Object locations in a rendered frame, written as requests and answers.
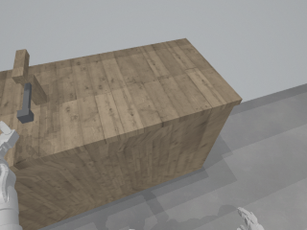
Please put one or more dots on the left robot hand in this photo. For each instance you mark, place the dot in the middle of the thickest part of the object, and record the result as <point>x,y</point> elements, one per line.
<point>7,139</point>

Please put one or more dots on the robot left forearm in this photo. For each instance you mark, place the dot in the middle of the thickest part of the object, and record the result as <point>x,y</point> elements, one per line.
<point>9,209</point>

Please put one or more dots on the right robot hand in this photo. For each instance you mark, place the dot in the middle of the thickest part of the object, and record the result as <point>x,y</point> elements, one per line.
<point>250,220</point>

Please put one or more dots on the counter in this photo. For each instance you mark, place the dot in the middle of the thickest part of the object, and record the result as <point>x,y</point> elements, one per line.
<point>109,125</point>

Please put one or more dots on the tap lever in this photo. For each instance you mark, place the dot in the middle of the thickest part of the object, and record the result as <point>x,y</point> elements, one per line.
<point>25,115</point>

